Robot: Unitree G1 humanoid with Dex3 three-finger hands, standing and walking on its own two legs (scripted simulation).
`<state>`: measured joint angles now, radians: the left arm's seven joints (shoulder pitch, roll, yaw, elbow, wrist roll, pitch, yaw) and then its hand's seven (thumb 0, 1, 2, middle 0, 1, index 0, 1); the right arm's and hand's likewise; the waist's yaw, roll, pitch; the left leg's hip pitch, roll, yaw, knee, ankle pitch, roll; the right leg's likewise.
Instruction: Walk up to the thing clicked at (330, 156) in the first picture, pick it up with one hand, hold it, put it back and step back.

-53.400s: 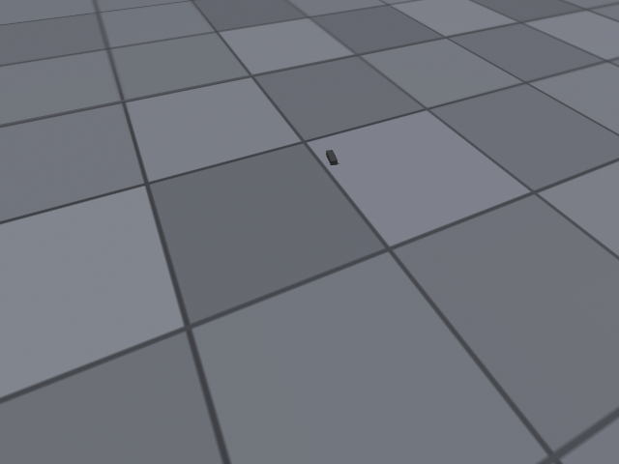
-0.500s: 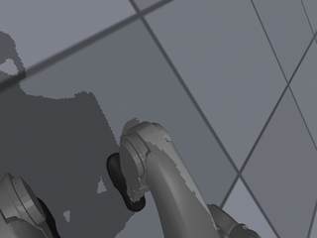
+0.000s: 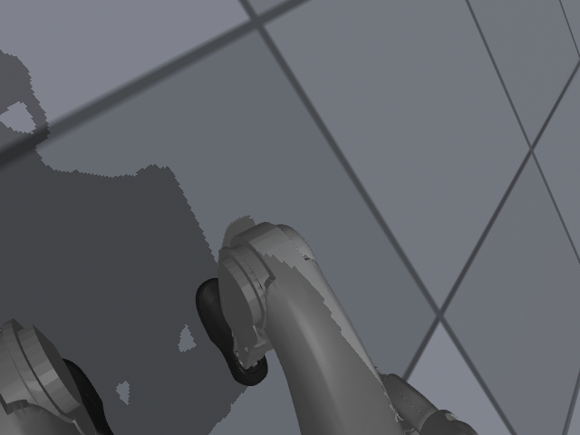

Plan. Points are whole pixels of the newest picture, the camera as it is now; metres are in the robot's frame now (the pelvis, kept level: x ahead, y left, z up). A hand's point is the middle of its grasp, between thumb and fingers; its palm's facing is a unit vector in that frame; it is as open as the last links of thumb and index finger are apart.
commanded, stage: close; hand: left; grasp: from above
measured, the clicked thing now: out of the picture +0.48 +0.33 -0.30
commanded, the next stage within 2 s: settle in 0.12 s
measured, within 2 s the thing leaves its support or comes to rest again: leaves its support in 0.50 s
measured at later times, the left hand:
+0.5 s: hand out of the picture +0.46 +0.33 -0.25, palm faces -0.42 -0.16 -0.89, open 6.8 cm
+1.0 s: hand out of the picture +0.45 +0.34 -0.16, palm faces -0.45 -0.12 -0.89, open 6.6 cm
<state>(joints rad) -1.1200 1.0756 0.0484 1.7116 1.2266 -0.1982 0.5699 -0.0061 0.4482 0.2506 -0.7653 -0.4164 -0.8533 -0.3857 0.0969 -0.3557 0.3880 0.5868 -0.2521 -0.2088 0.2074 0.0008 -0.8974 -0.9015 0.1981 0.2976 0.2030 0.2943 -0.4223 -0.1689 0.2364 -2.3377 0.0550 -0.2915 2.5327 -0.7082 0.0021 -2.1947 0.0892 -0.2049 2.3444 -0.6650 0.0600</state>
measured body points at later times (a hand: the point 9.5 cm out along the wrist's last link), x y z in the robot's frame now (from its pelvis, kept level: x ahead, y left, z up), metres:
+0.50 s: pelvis +0.00 +0.00 +0.00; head +0.28 +0.14 +0.32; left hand +0.48 +0.34 -0.20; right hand +0.06 -0.24 -0.05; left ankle +0.06 +0.13 -0.28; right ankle +0.12 -0.11 -0.28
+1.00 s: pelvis +0.00 -0.01 +0.01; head +0.24 +0.10 +0.37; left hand +0.47 +0.34 -0.11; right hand +0.07 -0.27 -0.07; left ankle +0.06 +0.13 -0.28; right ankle +0.12 -0.11 -0.28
